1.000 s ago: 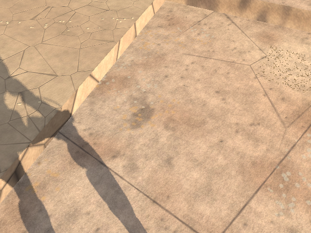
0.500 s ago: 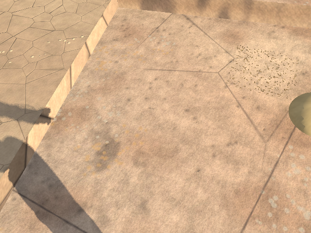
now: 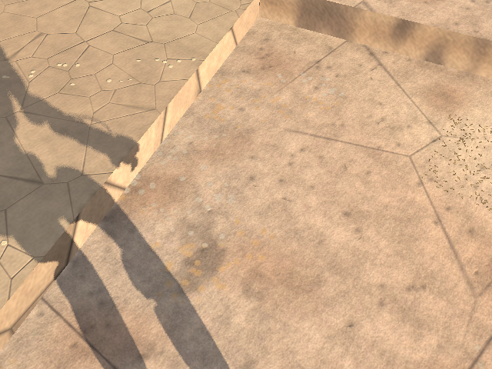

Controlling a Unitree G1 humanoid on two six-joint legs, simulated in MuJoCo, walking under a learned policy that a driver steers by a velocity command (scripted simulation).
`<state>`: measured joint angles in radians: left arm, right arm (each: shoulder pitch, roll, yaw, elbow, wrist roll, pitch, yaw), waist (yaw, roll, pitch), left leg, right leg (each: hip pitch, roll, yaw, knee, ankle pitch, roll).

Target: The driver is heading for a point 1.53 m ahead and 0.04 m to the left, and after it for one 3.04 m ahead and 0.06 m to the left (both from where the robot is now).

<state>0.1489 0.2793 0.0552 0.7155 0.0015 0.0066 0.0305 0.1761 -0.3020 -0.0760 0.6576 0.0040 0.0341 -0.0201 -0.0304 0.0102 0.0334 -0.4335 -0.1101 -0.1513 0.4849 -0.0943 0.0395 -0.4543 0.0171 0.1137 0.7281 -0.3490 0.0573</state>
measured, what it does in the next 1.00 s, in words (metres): walks ahead: right foot, then left foot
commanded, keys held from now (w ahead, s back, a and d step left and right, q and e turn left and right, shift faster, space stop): q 0.24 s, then no key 0.20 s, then w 0.08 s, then w+e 0.16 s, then e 0.32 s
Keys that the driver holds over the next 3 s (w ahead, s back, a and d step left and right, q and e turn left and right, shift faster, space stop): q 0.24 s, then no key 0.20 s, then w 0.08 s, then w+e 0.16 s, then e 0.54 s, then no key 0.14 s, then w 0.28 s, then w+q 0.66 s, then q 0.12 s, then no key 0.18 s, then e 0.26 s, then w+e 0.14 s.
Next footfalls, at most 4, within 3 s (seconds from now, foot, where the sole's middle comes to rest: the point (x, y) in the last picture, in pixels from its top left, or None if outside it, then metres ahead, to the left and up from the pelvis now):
0.06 right None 0.08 -0.14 -0.77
0.46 left None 0.02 0.12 -0.77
0.92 right None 0.24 -0.11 -0.77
1.38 left None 0.27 0.11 -0.77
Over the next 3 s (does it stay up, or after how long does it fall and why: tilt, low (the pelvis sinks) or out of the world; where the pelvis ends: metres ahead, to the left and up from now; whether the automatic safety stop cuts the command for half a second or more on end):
stays up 0.76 -0.02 0.01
